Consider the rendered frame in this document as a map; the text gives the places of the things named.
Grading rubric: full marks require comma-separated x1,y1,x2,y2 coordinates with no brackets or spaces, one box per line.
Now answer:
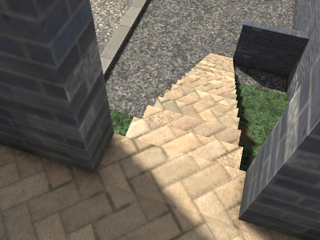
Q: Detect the stairs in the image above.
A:
125,53,243,170

